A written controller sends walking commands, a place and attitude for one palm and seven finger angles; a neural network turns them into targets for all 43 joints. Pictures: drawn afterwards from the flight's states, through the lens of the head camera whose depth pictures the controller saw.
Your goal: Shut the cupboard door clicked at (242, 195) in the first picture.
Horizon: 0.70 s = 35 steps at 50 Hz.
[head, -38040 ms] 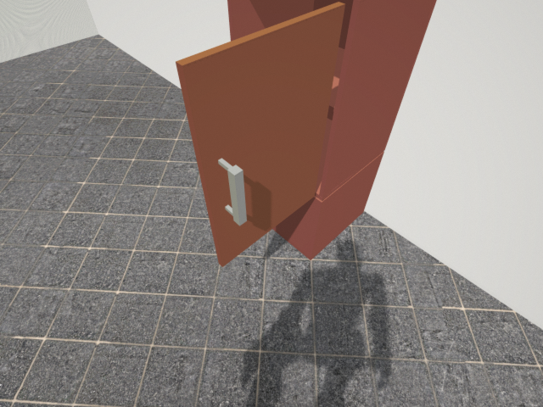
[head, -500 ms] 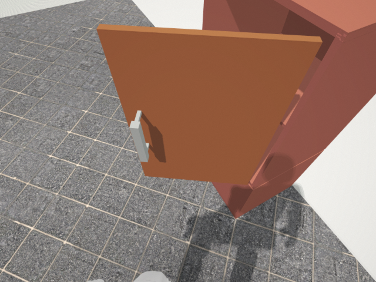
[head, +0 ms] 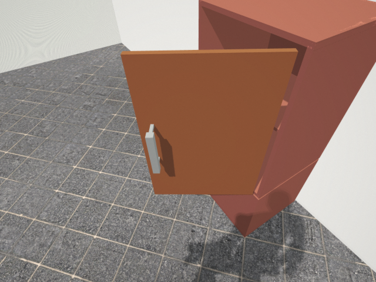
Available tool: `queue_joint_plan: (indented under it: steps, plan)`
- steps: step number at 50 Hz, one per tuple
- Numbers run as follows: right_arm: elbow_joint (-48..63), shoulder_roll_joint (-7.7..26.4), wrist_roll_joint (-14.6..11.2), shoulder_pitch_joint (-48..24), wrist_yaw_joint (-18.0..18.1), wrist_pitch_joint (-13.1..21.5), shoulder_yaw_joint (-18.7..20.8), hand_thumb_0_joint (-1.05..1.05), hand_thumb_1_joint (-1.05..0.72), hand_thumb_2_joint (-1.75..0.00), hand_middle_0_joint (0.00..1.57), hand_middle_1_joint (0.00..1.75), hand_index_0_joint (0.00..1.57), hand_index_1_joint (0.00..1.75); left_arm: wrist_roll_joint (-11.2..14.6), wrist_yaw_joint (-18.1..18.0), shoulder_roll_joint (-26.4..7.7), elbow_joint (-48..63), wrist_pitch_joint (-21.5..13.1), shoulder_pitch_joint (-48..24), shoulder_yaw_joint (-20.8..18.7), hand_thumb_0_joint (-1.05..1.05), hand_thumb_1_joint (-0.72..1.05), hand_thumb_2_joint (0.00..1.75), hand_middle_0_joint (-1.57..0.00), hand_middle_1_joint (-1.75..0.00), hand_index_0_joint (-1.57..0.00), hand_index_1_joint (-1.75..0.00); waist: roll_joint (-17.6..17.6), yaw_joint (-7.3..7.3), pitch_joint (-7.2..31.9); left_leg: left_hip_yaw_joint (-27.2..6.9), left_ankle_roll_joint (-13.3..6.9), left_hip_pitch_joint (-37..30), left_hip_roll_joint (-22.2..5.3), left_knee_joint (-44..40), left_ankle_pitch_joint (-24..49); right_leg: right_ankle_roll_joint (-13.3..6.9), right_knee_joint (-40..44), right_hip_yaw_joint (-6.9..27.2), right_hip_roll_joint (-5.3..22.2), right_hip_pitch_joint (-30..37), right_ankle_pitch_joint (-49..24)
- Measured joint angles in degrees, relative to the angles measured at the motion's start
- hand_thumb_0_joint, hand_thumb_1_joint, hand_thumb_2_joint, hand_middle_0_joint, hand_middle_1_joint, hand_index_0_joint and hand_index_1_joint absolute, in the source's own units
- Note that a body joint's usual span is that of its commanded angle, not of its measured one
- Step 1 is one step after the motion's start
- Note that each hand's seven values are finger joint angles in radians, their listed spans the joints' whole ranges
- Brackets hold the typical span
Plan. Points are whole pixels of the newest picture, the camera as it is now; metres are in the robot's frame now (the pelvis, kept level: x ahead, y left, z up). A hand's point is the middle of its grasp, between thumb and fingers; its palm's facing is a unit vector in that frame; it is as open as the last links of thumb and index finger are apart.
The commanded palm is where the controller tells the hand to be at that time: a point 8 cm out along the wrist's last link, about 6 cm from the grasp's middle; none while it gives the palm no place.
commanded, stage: come to a stop and stand still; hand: left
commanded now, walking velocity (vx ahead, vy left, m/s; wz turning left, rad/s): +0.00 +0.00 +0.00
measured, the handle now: (154, 149) +0.50 +0.14 -0.04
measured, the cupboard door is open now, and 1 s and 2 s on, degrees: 56 56 56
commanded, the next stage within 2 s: look again from close up in 0.52 s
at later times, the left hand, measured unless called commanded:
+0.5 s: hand out of the picture +0.02 +0.21 -0.15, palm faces +0.00 -0.94 -0.34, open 7.4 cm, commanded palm none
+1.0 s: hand out of the picture +0.09 +0.20 -0.14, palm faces -0.02 -0.94 -0.34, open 7.4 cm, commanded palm none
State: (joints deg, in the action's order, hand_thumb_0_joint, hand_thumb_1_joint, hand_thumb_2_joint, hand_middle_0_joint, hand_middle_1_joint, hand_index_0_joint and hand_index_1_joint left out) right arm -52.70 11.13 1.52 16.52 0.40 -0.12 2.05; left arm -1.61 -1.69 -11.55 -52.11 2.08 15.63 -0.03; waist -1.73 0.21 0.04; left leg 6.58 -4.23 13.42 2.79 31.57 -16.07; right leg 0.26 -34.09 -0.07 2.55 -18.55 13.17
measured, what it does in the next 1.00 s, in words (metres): stands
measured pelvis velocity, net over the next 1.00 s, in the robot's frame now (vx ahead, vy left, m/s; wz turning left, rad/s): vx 0.02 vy -0.04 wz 0.03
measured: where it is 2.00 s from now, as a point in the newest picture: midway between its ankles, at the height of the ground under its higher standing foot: outside the picture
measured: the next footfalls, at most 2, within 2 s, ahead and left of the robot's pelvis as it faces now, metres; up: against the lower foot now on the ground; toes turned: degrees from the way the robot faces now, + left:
none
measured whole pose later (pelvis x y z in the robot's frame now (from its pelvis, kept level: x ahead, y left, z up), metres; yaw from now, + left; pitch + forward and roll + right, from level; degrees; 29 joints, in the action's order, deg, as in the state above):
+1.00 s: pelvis +0.02 -0.04 +0.02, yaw +2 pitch -2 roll +1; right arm -63.8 18.0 0.9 10.0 -0.2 1.1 0.5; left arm -1.0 -0.7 -17.3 -61.6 -0.6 8.0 1.0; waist -1.2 0.7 -1.8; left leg 3.0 -0.7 7.3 0.4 19.7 -10.9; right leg -2.2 -21.1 -3.0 -0.6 -11.1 8.5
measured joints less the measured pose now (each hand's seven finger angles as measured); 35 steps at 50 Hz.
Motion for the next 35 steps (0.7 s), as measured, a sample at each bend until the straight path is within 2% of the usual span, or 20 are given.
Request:
queue_joint_plan:
  steps: [9,21,35]
  plan:
    - [-4.8,3.2,-0.1,1.8,-0.2,-0.1,0.7,0.0,-0.91,-0.9,0.2,0.3,0.2,0.3,-0.1,0.6,-1.2,-3.6,-0.7,0.9,-0.3,0.01,0.9,0.9,-0.2,-0.3,-0.2,-0.3,0.7,0.36,-0.5,-0.3,0.5,-1.0,0.0,-4.9,3.9,-0.5,4.3,-0.3,-0.1,0.9,-3.3]
    - [-8.1,6.9,-0.3,-0.4,-0.3,0.6,0.8,0.0,-0.9,-0.9,0.2,0.3,0.2,0.3,0.1,1.1,-4.3,-8.1,-1.5,0.3,-0.4,0.01,0.9,0.9,-0.2,-0.3,-0.2,-0.3,0.5,0.45,-0.5,-1.6,2.0,-0.6,-1.7,-5.8,4.6,-1.8,6.9,-1.4,-2.0,1.4,-3.9]
    - [-10.1,7.3,-0.4,-3.1,-0.8,1.0,-0.4,0.0,-0.9,-0.9,0.2,0.3,0.2,0.3,0.3,1.2,-5.7,-8.9,-2.1,-4.9,0.2,0.01,0.9,0.9,-0.2,-0.3,-0.2,-0.3,0.6,0.49,-0.5,-3.0,3.1,-2.5,-2.1,-8.3,5.5,-2.3,9.7,-2.5,-2.6,3.8,-5.3]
